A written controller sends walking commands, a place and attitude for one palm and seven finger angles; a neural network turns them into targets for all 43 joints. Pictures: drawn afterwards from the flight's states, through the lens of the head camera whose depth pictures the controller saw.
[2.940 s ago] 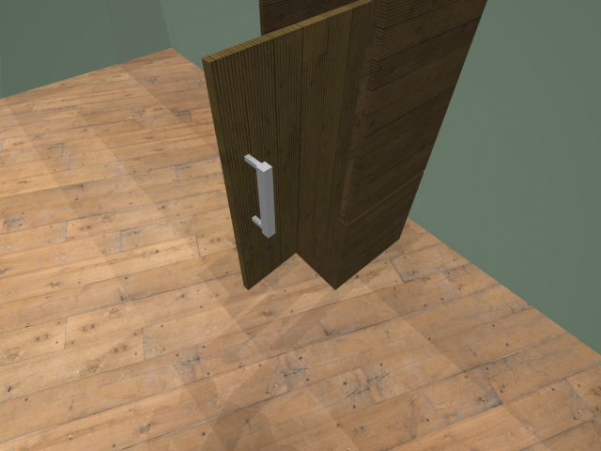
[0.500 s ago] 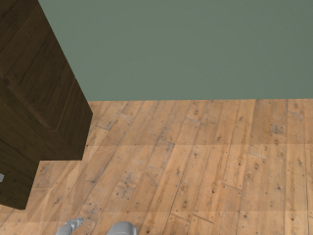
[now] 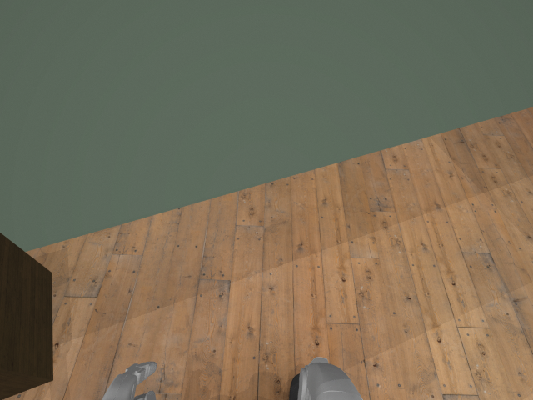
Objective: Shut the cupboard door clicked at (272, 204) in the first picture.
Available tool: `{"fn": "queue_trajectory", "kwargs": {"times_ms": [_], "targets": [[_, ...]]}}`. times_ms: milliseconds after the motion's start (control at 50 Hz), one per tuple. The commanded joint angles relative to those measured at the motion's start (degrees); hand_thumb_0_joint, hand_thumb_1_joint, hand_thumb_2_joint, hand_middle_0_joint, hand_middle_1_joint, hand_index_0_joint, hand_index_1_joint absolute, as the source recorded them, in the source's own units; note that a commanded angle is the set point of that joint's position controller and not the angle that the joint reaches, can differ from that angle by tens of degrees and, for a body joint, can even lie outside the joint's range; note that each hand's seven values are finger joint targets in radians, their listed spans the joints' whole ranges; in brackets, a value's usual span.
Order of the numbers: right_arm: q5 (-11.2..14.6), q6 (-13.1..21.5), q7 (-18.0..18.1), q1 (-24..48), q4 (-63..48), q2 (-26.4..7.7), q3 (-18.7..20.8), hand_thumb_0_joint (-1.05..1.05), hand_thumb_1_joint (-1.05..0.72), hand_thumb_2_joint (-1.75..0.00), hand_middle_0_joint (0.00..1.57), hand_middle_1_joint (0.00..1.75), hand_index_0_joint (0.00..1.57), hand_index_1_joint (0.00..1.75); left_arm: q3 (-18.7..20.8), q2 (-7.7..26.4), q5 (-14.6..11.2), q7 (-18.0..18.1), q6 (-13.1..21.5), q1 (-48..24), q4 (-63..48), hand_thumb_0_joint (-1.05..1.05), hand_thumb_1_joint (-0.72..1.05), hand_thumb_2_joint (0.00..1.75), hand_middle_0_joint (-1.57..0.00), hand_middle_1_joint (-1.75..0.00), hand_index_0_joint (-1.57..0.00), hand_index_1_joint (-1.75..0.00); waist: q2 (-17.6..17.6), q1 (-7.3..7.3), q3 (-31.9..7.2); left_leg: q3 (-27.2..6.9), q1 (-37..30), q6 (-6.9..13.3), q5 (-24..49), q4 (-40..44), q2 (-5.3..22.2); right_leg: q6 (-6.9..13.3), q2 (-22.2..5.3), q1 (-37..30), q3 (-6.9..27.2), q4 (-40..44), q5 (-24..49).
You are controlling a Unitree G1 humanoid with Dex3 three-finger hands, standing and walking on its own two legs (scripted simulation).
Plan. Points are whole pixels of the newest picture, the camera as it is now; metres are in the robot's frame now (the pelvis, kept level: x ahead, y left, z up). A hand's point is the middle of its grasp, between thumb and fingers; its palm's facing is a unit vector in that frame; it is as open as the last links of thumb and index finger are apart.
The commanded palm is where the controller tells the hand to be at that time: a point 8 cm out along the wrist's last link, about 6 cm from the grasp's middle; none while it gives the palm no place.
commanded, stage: walk to a spot facing it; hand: left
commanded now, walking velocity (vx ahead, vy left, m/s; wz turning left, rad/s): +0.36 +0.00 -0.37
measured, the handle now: out of the picture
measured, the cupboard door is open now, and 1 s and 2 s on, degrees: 94 94 94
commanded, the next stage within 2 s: turn to face it in 0.76 s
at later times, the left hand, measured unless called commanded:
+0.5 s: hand (186, 340) +0.24 +0.15 -0.18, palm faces -0.03 -0.98 -0.18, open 7.2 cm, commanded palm none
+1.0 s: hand (240, 185) +0.60 +0.06 -0.17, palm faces -0.27 -0.93 -0.25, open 7.3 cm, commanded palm none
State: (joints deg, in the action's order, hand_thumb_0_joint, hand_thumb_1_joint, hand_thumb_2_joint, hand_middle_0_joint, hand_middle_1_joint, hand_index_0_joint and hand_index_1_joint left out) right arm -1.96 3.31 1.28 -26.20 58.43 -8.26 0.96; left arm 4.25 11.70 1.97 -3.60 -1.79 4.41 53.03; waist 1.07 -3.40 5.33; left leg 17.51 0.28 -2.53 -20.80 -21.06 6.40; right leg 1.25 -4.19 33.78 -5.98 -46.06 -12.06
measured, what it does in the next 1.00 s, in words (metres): walks ahead: right foot, then left foot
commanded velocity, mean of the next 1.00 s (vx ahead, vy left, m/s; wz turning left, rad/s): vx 0.28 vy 0.00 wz -0.13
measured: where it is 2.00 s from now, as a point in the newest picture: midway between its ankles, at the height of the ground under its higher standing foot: (305, 289)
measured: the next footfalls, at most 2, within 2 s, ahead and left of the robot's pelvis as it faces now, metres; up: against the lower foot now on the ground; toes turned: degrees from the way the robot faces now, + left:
right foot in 0.10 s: +0.17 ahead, -0.12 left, +0.00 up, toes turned -9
left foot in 0.54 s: +0.40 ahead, +0.07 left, +0.00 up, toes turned +0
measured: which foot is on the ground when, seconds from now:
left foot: down 0.00-0.08, up 0.10-0.52, down 0.54-0.96, up 0.98-1.00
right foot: up 0.00-0.08, down 0.10-0.56, up 0.58-0.92, down 0.94-1.00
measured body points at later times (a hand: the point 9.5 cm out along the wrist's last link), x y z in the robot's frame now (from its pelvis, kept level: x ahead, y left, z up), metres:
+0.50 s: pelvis +0.23 -0.04 +0.00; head +0.27 -0.03 +0.45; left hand +0.24 +0.20 -0.16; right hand +0.32 -0.28 -0.14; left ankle +0.34 +0.07 -0.72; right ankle +0.14 -0.11 -0.74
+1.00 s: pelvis +0.44 -0.11 -0.02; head +0.48 -0.13 +0.43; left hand +0.61 +0.11 -0.15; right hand +0.31 -0.31 -0.17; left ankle +0.37 +0.06 -0.70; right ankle +0.48 -0.22 -0.74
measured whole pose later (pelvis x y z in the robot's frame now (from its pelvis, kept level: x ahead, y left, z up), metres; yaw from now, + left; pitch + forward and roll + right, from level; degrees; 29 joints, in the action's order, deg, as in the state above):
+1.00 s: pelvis +0.44 -0.11 -0.02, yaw -14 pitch +0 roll +1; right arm -0.3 0.4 0.6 -22.0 63.9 -10.9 2.4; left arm 3.7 12.4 1.6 -0.8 3.3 6.7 56.8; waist -0.5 -2.6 5.7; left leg 7.6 11.5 -1.7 -30.3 -49.2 6.7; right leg 2.2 -4.0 23.2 -7.6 -37.9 -15.3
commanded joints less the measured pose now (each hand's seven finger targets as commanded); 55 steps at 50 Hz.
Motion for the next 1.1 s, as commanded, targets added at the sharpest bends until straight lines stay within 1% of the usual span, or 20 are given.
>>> {"fn": "queue_trajectory", "kwargs": {"times_ms": [0,40,60,80,120,200,420,480,500,520,540,640,700,820,880,900,920,940,980,1080], "targets": [[-0.13,0.47,0.46,-3.02,-1.10,-11.08,2.32,0.00,-0.90,-0.90,0.20,0.30,0.20,0.30,0.01,1.81,-0.34,0.25,2.48,-2.17,-4.87,0.00,0.90,0.90,-0.20,-0.30,-0.20,-0.30,-9.68,2.74,-2.20,-3.50,-0.09,6.73,44.69,-1.25,14.08,3.25,3.60,-9.61,-3.32,6.56,-3.30],[0.68,0.23,-0.02,1.36,-2.01,-11.88,2.38,0.00,-0.90,-0.90,0.20,0.30,0.20,0.30,1.34,5.53,-0.13,1.01,3.55,14.58,0.25,0.00,0.90,0.90,-0.20,-0.30,-0.20,-0.30,-4.69,11.19,-9.59,-0.58,9.75,3.75,46.06,-21.58,10.21,5.67,5.66,-33.97,-3.32,13.04,-0.33],[1.94,0.37,-0.69,1.41,-3.54,-8.44,1.75,0.00,-0.90,-0.90,0.20,0.30,0.20,0.30,3.36,12.50,0.09,1.96,4.12,23.46,2.78,0.00,0.90,0.90,-0.20,-0.30,-0.20,-0.30,8.39,14.55,-16.97,-0.27,26.69,1.34,17.32,-40.66,3.47,10.37,-8.69,-51.06,16.38,18.43,-4.06],[2.37,0.31,-0.37,4.36,-5.88,-6.52,1.87,0.00,-0.90,-0.90,0.20,0.30,0.20,0.30,3.83,16.51,-1.44,2.71,3.89,25.21,3.68,0.00,0.90,0.90,-0.20,-0.30,-0.20,-0.30,13.65,13.44,-17.40,-6.95,38.92,0.06,-15.14,-57.25,-2.98,15.41,-20.73,-53.22,37.94,27.39,4.69],[1.46,-0.45,-0.38,8.76,-5.66,-7.01,2.92,0.00,-0.90,-0.90,0.20,0.30,0.20,0.30,2.42,12.48,-1.70,3.48,3.68,14.67,1.08,0.00,0.90,0.90,-0.20,-0.30,-0.20,-0.30,5.40,8.46,-7.06,-16.67,39.73,1.08,-3.80,-59.30,2.34,13.07,-17.78,-33.88,30.94,32.11,-7.27],[0.12,-2.56,-0.86,2.74,-1.44,-4.46,2.41,0.00,-0.90,-0.90,0.20,0.30,0.20,0.30,0.48,5.42,-0.84,3.80,5.16,6.64,-0.30,0.00,0.90,0.90,-0.20,-0.30,-0.20,-0.30,4.12,1.00,-3.98,-15.73,29.38,0.00,3.92,-43.97,3.55,9.45,-9.23,-18.66,14.61,35.22,-0.73],[0.63,-0.46,-2.46,20.06,-6.90,-4.79,2.24,0.00,-0.90,-0.90,0.20,0.30,0.20,0.30,0.19,6.18,-1.02,3.57,6.80,15.52,5.93,0.00,0.90,0.90,-0.20,-0.30,-0.20,-0.30,3.83,4.71,-2.01,-13.10,29.84,1.01,7.88,-17.10,-0.97,9.89,-9.24,-31.82,14.04,31.39,16.06],[0.24,0.41,-1.70,12.06,-3.70,-6.90,2.74,0.00,-0.90,-0.90,0.20,0.30,0.20,0.30,0.34,6.47,-1.39,3.76,6.64,14.18,6.23,0.00,0.90,0.90,-0.20,-0.30,-0.20,-0.30,0.95,0.05,-5.02,-10.57,11.60,2.56,11.21,-7.36,-4.25,6.95,-5.67,-26.69,10.14,19.55,25.18],[-0.20,0.84,-1.15,4.02,-1.42,-10.50,3.63,0.00,-0.90,-0.90,0.20,0.30,0.20,0.30,0.22,5.33,-1.57,3.59,6.60,14.00,5.43,0.00,0.90,0.90,-0.20,-0.30,-0.20,-0.30,-3.87,-3.28,-9.53,-18.21,-2.65,5.51,11.91,-5.04,1.37,4.51,-2.44,-17.23,7.92,7.36,20.77],[-1.14,0.96,-0.60,-3.32,0.01,-16.96,5.05,0.00,-0.90,-0.90,0.20,0.30,0.20,0.30,-0.28,2.80,-1.92,3.11,6.66,16.69,4.48,0.00,0.90,0.90,-0.20,-0.30,-0.20,-0.30,-15.43,-4.50,-16.02,-37.23,-15.47,12.62,12.41,-2.00,16.87,1.91,4.74,-3.53,1.46,-11.78,-2.42],[-0.55,-0.03,-0.39,-5.17,-0.08,-17.38,4.84,0.00,-0.90,-0.90,0.20,0.30,0.20,0.30,-0.70,3.67,-1.38,3.05,7.15,12.42,2.47,0.00,0.90,0.90,-0.20,-0.30,-0.20,-0.30,-13.87,-5.07,-13.98,-43.95,-11.76,16.13,11.90,2.96,22.13,2.18,5.53,1.44,4.79,-23.23,-19.97],[0.15,1.26,0.14,8.25,-2.42,-8.16,2.60,0.00,-0.90,-0.90,0.20,0.30,0.20,0.30,0.00,0.55,-0.16,1.92,3.94,12.16,4.19,0.00,0.90,0.90,-0.20,-0.30,-0.20,-0.30,-6.92,3.14,-2.14,-23.03,9.15,9.59,7.59,10.56,14.22,0.17,-2.13,2.19,7.69,-23.53,-4.91],[0.21,1.33,-0.02,7.44,-1.74,-8.11,2.83,0.00,-0.90,-0.90,0.20,0.30,0.20,0.30,-0.06,-1.09,-0.12,1.59,2.94,10.81,3.30,0.00,0.90,0.90,-0.20,-0.30,-0.20,-0.30,-7.42,3.77,-1.55,-13.55,12.28,9.20,14.04,11.08,11.52,-0.69,-2.99,-2.16,4.71,-11.44,-1.38],[-0.01,0.09,-0.24,5.25,-0.95,-10.65,3.30,0.00,-0.90,-0.90,0.20,0.30,0.20,0.30,0.18,-0.02,-0.09,0.90,2.65,4.03,0.24,0.00,0.90,0.90,-0.20,-0.30,-0.20,-0.30,-8.16,2.29,0.00,-8.19,9.52,8.42,16.09,7.14,11.73,-0.52,-0.27,-7.30,-0.80,4.45,1.30],[0.34,-0.49,-0.23,4.57,0.40,-10.18,2.46,0.00,-0.90,-0.90,0.20,0.30,0.20,0.30,0.03,1.81,-0.08,1.66,3.89,11.42,2.79,0.00,0.90,0.90,-0.20,-0.30,-0.20,-0.30,-4.48,5.84,-4.30,-7.13,11.12,6.25,27.94,-5.25,8.81,0.93,3.10,-23.18,-2.63,13.47,4.35],[1.00,-0.31,-0.52,4.90,0.77,-9.07,2.12,0.00,-0.90,-0.90,0.20,0.30,0.20,0.30,0.71,5.26,-0.01,2.35,4.95,19.52,5.54,0.00,0.90,0.90,-0.20,-0.30,-0.20,-0.30,1.03,9.62,-9.35,-5.70,16.79,4.01,25.92,-16.53,5.19,2.60,-1.02,-35.96,2.85,16.02,11.42],[1.97,-0.01,-0.86,2.31,-0.06,-5.26,1.45,0.00,-0.90,-0.90,0.20,0.30,0.20,0.30,2.13,11.96,0.12,3.36,5.72,26.13,7.84,0.00,0.90,0.90,-0.20,-0.30,-0.20,-0.30,16.37,10.76,-16.87,-3.68,28.60,1.40,0.27,-33.46,-3.10,8.41,-17.56,-49.40,21.66,19.93,25.05],[2.21,-0.97,-0.58,3.71,-0.94,-6.67,1.70,0.00,-0.90,-0.90,0.20,0.30,0.20,0.30,1.51,13.53,-1.22,3.74,5.44,25.99,7.55,0.00,0.90,0.90,-0.20,-0.30,-0.20,-0.30,12.63,10.40,-16.68,-11.08,28.36,1.39,-17.50,-43.18,-3.56,13.04,-23.77,-44.09,24.51,24.82,31.80],[1.90,-1.51,0.04,7.54,-0.79,-5.10,1.55,0.00,-0.90,-0.90,0.20,0.30,0.20,0.30,0.65,10.21,-0.95,4.73,5.24,18.36,6.14,0.00,0.90,0.90,-0.20,-0.30,-0.20,-0.30,12.59,8.25,-12.25,-17.04,33.52,1.14,-12.04,-49.44,-1.06,12.34,-21.41,-38.86,18.97,23.55,37.99],[1.29,-4.71,-1.15,4.11,1.35,-2.33,1.45,0.00,-0.90,-0.90,0.20,0.30,0.20,0.30,-0.52,5.84,-0.83,5.13,4.23,4.46,1.50,0.00,0.90,0.90,-0.20,-0.30,-0.20,-0.30,6.67,0.97,-5.58,-13.67,23.49,-0.20,-1.86,-38.06,-0.04,6.41,-15.80,-18.33,-0.44,28.95,19.13]]}}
